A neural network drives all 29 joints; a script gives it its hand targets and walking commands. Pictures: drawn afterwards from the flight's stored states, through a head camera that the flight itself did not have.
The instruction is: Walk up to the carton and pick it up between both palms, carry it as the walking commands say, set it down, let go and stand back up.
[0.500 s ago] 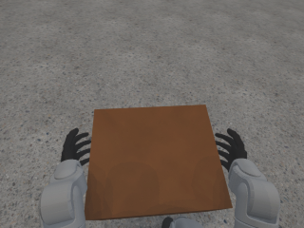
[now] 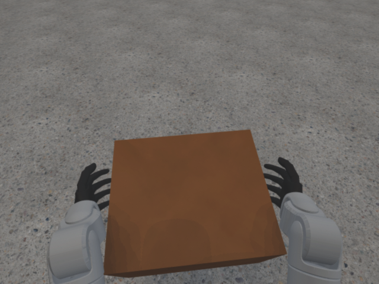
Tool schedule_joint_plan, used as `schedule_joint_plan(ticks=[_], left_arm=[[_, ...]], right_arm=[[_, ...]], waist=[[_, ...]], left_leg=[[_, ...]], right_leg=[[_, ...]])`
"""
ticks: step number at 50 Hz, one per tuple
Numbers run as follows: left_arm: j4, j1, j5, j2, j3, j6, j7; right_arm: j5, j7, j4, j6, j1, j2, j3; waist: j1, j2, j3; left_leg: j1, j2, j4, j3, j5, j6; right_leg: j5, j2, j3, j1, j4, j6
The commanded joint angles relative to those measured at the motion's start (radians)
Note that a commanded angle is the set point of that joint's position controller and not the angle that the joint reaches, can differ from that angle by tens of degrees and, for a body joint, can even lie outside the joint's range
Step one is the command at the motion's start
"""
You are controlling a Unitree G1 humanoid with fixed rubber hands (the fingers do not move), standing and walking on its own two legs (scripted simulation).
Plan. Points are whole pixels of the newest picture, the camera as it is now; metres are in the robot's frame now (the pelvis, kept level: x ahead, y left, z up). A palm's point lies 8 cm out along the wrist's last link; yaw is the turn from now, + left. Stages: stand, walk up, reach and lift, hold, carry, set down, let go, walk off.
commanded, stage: carry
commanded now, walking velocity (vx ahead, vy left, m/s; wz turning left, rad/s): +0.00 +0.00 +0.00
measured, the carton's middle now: (189, 203) +0.28 +0.00 +0.02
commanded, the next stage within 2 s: none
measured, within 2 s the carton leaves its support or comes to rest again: neither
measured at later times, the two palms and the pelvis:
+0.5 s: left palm (81, 194) +0.27 +0.21 +0.09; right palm (271, 187) +0.26 -0.16 +0.10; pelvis +0.03 +0.02 +0.00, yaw -1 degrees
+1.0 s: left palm (80, 208) +0.24 +0.20 +0.10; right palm (279, 198) +0.24 -0.17 +0.10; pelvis +0.00 +0.02 +0.00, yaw -1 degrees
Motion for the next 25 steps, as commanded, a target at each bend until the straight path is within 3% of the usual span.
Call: schedule_joint_plan(ticks=[1,2,4,9,13,25], left_arm=[[0.024,-0.391,-0.373,-0.735,-0.787,0.057,-0.232],[0.008,-0.421,-0.383,-0.735,-0.799,0.061,-0.231],[-0.019,-0.472,-0.397,-0.758,-0.811,0.053,-0.231],[-0.029,-0.437,-0.404,-0.789,-0.819,0.042,-0.228],[-0.033,-0.411,-0.401,-0.795,-0.813,0.035,-0.231],[-0.035,-0.422,-0.395,-0.763,-0.809,0.039,-0.232]], right_arm=[[0.361,0.206,0.023,0.029,-0.374,0.749,0.738],[0.359,0.204,0.044,0.026,-0.357,0.762,0.730],[0.361,0.204,0.019,0.019,-0.383,0.782,0.728],[0.366,0.205,-0.010,0.001,-0.368,0.804,0.732],[0.368,0.206,-0.029,-0.005,-0.365,0.804,0.745],[0.362,0.207,-0.022,0.002,-0.366,0.776,0.744]], waist=[[0.029,0.027,-0.137],[0.021,0.075,-0.116],[0.023,0.053,-0.124],[0.022,0.017,-0.221],[0.023,-0.011,-0.231],[0.023,-0.009,-0.152]], left_leg=[[0.104,0.110,-0.032,-0.077,0.345,0.031],[0.050,0.097,-0.039,-0.087,0.313,0.033],[0.057,0.084,-0.061,-0.062,0.266,0.018],[0.124,0.093,-0.020,-0.057,0.457,0.034],[0.130,0.091,-0.017,-0.052,0.472,0.036],[0.100,0.084,-0.057,-0.060,0.254,0.034]], right_leg=[[0.236,-0.145,0.132,0.022,-0.027,0.043],[0.252,-0.146,0.134,0.063,-0.036,0.053],[0.253,-0.161,0.142,0.077,-0.024,0.052],[0.383,-0.162,0.134,0.144,0.010,0.061],[0.422,-0.166,0.130,0.165,0.018,0.064],[0.247,-0.176,0.144,0.101,-0.031,0.061]])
